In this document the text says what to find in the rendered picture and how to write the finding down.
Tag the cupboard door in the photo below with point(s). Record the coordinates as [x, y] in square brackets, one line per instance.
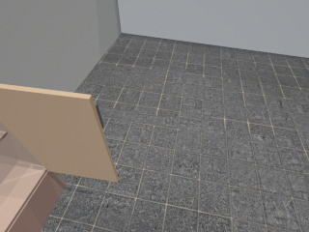
[62, 130]

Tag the handle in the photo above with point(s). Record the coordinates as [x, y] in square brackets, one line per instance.
[102, 124]

